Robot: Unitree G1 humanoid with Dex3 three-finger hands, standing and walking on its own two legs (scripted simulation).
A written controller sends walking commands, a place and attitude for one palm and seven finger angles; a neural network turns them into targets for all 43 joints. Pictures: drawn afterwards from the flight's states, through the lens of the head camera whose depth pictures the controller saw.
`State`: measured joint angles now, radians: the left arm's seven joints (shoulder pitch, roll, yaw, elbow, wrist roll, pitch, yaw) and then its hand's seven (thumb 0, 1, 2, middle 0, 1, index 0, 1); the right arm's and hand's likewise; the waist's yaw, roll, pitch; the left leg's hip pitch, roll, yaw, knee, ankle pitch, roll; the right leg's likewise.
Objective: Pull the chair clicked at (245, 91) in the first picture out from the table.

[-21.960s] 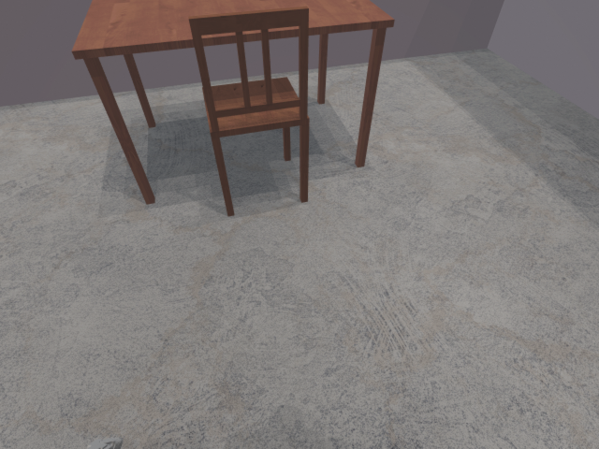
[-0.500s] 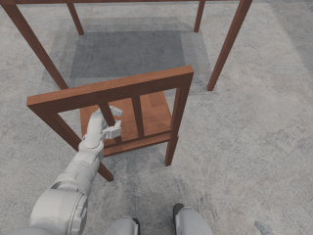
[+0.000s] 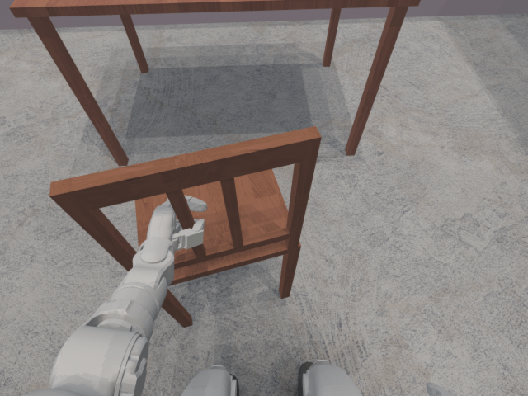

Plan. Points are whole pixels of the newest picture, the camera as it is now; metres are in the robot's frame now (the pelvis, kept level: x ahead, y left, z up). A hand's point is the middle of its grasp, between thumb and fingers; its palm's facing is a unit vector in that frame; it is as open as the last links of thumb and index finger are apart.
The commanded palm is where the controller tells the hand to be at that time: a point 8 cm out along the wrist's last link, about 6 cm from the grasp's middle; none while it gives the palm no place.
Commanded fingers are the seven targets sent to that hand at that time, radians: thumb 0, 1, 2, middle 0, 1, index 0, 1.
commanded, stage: stop walking, hand still on the chair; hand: left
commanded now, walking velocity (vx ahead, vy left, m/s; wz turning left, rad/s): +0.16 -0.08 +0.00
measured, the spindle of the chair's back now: (188, 225) +0.40 +0.16 -0.07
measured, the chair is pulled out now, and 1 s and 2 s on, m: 0.53 0.60 0.60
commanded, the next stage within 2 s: open the thumb and straighten the fingers in 0.90 s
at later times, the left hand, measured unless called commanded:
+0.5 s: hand (194, 269) +0.31 +0.13 -0.05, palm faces +0.05 -0.98 -0.19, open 5.4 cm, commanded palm +0.29 +0.18 -0.03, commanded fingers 0.00 0.90 0.90 -0.50 -1.45 -0.50 -1.45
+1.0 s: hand (194, 268) +0.31 +0.13 -0.05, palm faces +0.08 -0.98 -0.19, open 5.5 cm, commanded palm +0.28 +0.18 -0.03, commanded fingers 0.00 0.78 0.84 -0.50 -1.45 -0.50 -1.45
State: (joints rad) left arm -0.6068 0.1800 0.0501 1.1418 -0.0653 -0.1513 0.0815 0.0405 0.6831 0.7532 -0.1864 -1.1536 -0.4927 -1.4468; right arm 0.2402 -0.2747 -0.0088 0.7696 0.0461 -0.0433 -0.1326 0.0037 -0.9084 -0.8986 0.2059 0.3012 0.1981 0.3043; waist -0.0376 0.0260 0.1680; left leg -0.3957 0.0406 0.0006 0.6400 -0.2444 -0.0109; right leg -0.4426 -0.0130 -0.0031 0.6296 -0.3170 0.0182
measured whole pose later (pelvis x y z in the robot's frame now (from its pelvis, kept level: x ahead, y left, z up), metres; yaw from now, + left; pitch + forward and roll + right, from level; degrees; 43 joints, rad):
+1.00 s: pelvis +0.05 -0.02 +0.02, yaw -1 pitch -2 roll +0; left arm -0.04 0.14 0.01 0.67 -0.03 -0.10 0.11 0.05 0.66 0.78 -0.21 -1.18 -0.49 -1.45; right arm 0.19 -0.23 0.00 0.66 0.02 0.01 -0.11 0.00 -0.91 -0.90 0.21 0.30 0.20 0.30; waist -0.01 0.02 0.06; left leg -0.11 0.02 0.02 0.45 -0.30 -0.02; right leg -0.25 -0.01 -0.03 0.45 -0.17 0.00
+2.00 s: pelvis +0.06 -0.02 -0.02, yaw +2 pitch +11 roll +0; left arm 0.24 0.17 -0.01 0.10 -0.06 0.17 0.08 -0.01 -0.54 0.20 -0.01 -0.02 -0.01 -0.01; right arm 0.25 -0.26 0.01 0.53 0.03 -0.09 -0.07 0.01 -0.91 -0.90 0.21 0.30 0.20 0.30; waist -0.03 0.05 -0.11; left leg -0.53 0.00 -0.03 0.85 -0.50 -0.01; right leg -0.65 -0.05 -0.07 0.83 -0.36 0.00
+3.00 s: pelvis +0.04 -0.02 -0.06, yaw +3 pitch +13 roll -1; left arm 0.69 0.19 0.03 -0.34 -0.19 -0.35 -0.11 -0.01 -0.55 0.20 0.00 0.00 0.00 0.00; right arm 0.21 -0.20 -0.03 0.53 0.06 -0.18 -0.06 0.01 -0.91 -0.90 0.21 0.30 0.20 0.30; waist 0.01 0.05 -0.15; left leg -0.75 0.01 -0.06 1.13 -0.60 -0.02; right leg -0.85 -0.06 -0.09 1.07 -0.44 0.00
